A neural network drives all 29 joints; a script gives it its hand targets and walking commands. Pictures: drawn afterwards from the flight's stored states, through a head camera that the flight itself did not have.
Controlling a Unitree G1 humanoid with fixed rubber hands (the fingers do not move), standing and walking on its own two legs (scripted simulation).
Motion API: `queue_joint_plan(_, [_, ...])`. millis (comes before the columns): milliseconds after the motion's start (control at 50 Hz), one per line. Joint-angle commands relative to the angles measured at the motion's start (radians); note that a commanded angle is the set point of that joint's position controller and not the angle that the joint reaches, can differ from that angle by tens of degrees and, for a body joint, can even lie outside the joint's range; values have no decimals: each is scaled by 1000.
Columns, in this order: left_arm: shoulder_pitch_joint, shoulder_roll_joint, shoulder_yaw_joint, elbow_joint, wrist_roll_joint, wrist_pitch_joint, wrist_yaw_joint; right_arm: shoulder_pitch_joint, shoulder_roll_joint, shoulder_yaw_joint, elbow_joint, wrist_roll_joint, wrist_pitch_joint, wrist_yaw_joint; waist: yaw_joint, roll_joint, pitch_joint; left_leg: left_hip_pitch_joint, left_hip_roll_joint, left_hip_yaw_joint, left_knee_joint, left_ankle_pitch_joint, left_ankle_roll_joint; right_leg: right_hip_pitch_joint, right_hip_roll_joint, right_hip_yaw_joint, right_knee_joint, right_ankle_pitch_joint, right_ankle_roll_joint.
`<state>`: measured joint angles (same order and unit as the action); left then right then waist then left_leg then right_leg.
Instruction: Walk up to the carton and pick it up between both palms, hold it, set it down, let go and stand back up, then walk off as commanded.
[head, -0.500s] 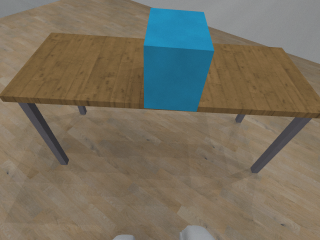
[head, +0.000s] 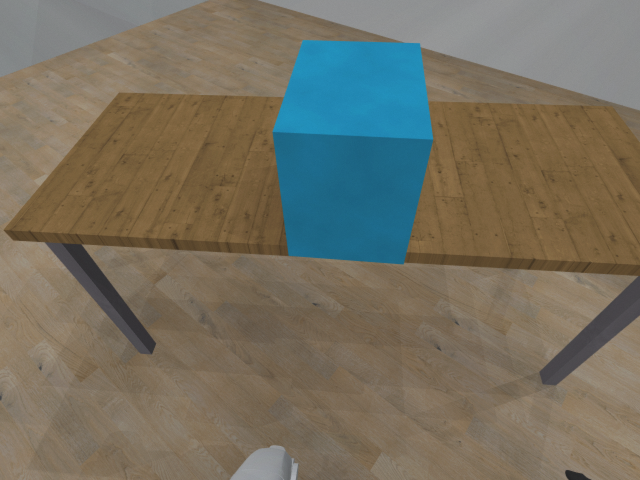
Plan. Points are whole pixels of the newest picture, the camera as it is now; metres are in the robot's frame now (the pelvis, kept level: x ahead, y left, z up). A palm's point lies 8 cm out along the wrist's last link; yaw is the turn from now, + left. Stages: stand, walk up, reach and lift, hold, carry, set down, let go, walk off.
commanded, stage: walk up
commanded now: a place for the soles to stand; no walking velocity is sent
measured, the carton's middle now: (353, 151) +0.65 -0.01 +0.03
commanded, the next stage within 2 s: none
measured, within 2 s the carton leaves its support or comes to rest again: neither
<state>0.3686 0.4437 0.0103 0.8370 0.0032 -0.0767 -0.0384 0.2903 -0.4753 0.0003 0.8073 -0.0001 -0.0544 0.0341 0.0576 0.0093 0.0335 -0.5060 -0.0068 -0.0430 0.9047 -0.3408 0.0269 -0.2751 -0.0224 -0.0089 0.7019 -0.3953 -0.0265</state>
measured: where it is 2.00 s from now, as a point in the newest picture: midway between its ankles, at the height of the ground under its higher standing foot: outside the picture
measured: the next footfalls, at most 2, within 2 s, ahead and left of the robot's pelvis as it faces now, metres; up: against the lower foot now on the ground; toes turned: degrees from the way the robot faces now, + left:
left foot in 0.10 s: +0.15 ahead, +0.14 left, +0.00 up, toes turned -1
right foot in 0.58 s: +0.22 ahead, -0.13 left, +0.00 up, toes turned +1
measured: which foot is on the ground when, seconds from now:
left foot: up 0.00-0.08, down 0.10-0.58, up 0.60-1.00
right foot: down 0.00-0.10, up 0.12-0.56, down 0.58-1.00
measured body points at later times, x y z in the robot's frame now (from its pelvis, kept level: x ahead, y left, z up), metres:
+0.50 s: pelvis +0.10 +0.02 +0.00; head +0.12 +0.04 +0.45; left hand +0.17 +0.34 -0.12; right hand +0.13 -0.31 -0.08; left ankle +0.11 +0.14 -0.72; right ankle +0.13 -0.13 -0.69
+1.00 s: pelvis +0.17 -0.01 +0.00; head +0.18 -0.01 +0.45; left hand +0.21 +0.32 -0.10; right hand +0.28 -0.33 -0.10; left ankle +0.22 +0.12 -0.70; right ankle +0.18 -0.13 -0.72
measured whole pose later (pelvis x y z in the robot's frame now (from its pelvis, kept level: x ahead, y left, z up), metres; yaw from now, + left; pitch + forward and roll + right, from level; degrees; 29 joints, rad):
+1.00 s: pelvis +0.17 -0.01 +0.00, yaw +1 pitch -1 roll +0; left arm 0.32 0.44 0.01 0.82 0.00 -0.06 -0.03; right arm 0.28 -0.46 0.00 0.81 0.00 -0.06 0.02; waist 0.04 0.01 0.04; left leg -0.46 -0.02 -0.04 0.81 -0.37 0.02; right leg -0.33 -0.01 0.00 0.70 -0.36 -0.02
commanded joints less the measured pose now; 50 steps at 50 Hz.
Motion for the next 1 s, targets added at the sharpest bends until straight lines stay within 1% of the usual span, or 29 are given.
queue_joint_plan(0, [23,284,121,-64,-6,-12,7,-54,-151,-84,-57,-4,-54,3,7,-169,27,-58,48,80,-207,-44,-8,145,-257,282,-306,223,-215])
queue_joint_plan(20, [5,264,117,-59,-9,-7,7,-32,-132,-82,-43,-4,-62,2,-4,-175,3,5,26,125,-300,-14,0,148,-221,200,-235,311,-192])
queue_joint_plan(60, [-27,216,89,-81,-19,2,5,104,-138,-97,2,-5,-77,-16,-91,-75,-107,349,-15,120,-455,160,26,43,-163,98,20,524,-132])
queue_joint_plan(80, [-6,151,70,-93,-16,1,7,235,-210,-126,28,-13,-84,-30,-136,70,-189,532,80,-87,-510,127,42,-58,-97,64,288,410,-83])
queue_joint_plan(100, [32,73,40,-122,-17,-5,4,245,-284,-134,8,-25,-90,-40,-109,243,-222,668,339,-490,-492,240,121,-308,7,7,412,-43,-12])
queue_joint_plan(120, [-6,178,67,-84,-12,13,14,232,-317,-144,-2,-3,-78,-36,-125,128,-158,643,408,-713,-608,-2,212,-460,50,34,463,-163,-8])
queue_joint_plan(140, [-61,240,82,-75,-2,26,17,176,-322,-143,-12,12,-67,-30,-121,53,-22,504,398,-708,-656,-197,200,-496,6,94,474,-157,-20])
queue_joint_plan(160, [-58,246,93,-63,-6,31,11,117,-286,-135,-21,7,-62,-27,-90,42,95,384,347,-590,-668,-276,188,-463,-33,79,443,-80,-19])
queue_joint_plan(180, [-46,220,83,-50,-9,30,3,80,-263,-131,-28,3,-59,-34,-85,58,140,347,289,-511,-675,-243,140,-469,-38,94,405,-23,-17])
queue_joint_plan(220, [-14,209,98,-41,-3,29,-6,84,-244,-127,-24,-6,-62,-34,-74,140,126,320,247,-434,-673,-99,128,-378,-34,87,360,50,-3])
queue_joint_plan(240, [-12,222,98,-38,3,31,-8,95,-236,-122,-21,3,-63,-32,-78,106,99,335,239,-410,-659,-13,109,-352,-21,109,356,74,8])
queue_joint_plan(280, [-16,198,91,-44,2,37,-9,106,-243,-127,-20,-3,-65,-29,-85,142,60,341,240,-343,-649,34,129,-334,-31,85,337,100,15])
queue_joint_plan(300, [-44,206,95,-49,4,35,-10,99,-235,-127,-28,2,-65,-26,-83,132,81,306,242,-334,-649,-2,166,-318,-38,82,320,82,18])
queue_joint_plan(340, [-82,210,94,-61,4,37,-15,92,-241,-126,-32,-3,-61,-22,-94,123,115,294,251,-342,-682,-162,184,-336,-49,62,253,86,19])
queue_joint_plan(360, [-88,203,92,-70,10,37,-18,90,-255,-130,-40,0,-56,-22,-106,168,93,337,247,-339,-672,-196,204,-343,-48,43,223,67,23])
queue_joint_plan(380, [-122,219,101,-77,16,35,-16,105,-258,-133,-33,-5,-52,-22,-112,115,119,350,269,-365,-649,-202,223,-357,-52,42,204,41,24])
queue_joint_plan(420, [-140,213,96,-89,11,26,-17,130,-266,-137,-32,-8,-48,-19,-117,143,130,377,279,-361,-619,-170,240,-369,-46,34,136,-27,22])
queue_joint_plan(460, [-166,201,92,-107,14,12,-16,147,-270,-138,-31,-7,-49,-18,-128,160,73,426,283,-328,-552,21,253,-329,-47,15,55,-61,14])
queue_joint_plan(500, [-118,200,89,-94,6,-4,-12,118,-263,-129,-47,-6,-43,-20,-96,143,21,402,280,-266,-468,293,230,-199,-31,-4,-37,-17,0])
queue_joint_plan(520, [-44,183,97,-74,5,-11,-4,56,-255,-129,-53,-5,-40,-21,-37,149,-17,365,252,-201,-373,397,192,-68,-21,-11,-162,56,-12])
queue_joint_plan(540, [73,186,106,-22,-2,-16,3,19,-221,-110,-69,2,-30,-22,22,95,-59,268,206,-150,-252,434,154,132,7,-25,-278,156,-15])
queue_joint_plan(560, [179,263,137,10,11,-23,13,31,-141,-88,-81,13,-34,-25,77,-117,-128,136,96,-58,30,329,88,314,-81,153,-346,168,-40])
queue_joint_plan(580, [146,328,145,-21,9,-25,21,80,-68,-55,-85,9,-36,-30,39,-305,-105,-123,-31,13,179,-111,23,422,-275,502,-367,161,-103])
queue_joint_plan(600, [111,323,142,-36,-5,-18,22,73,-131,-64,-54,-7,-26,-36,31,-141,-64,-221,-58,-2,208,-186,8,380,-323,615,-405,110,-146])
queue_joint_plan(640, [56,300,136,-50,-16,-15,20,80,-190,-84,-30,-8,-22,-29,-5,-114,18,-223,24,-19,225,-161,28,290,-330,557,-372,96,-194])
queue_joint_plan(680, [23,243,111,-59,-15,-14,23,78,-151,-79,-26,-4,-28,-19,-25,-154,10,-188,37,1,130,-111,24,277,-232,385,-340,305,-187])
queue_joint_plan(780, [31,252,116,-62,-9,-17,24,60,-144,-82,-21,-10,-8,-17,-12,-152,-17,-170,33,21,105,-38,-2,221,-224,361,-351,332,-138])
queue_joint_plan(920, [-54,252,102,-78,-8,4,21,4,-141,-76,-20,-5,-23,-27,-14,-180,-2,10,39,66,-147,-30,-1,62,-213,277,-300,239,-195])
queue_joint_plan(980, [-91,229,83,-89,-11,23,15,79,-121,-81,5,-3,-46,-33,-74,-94,-52,263,-16,103,-425,88,11,-17,-174,189,-109,368,-165])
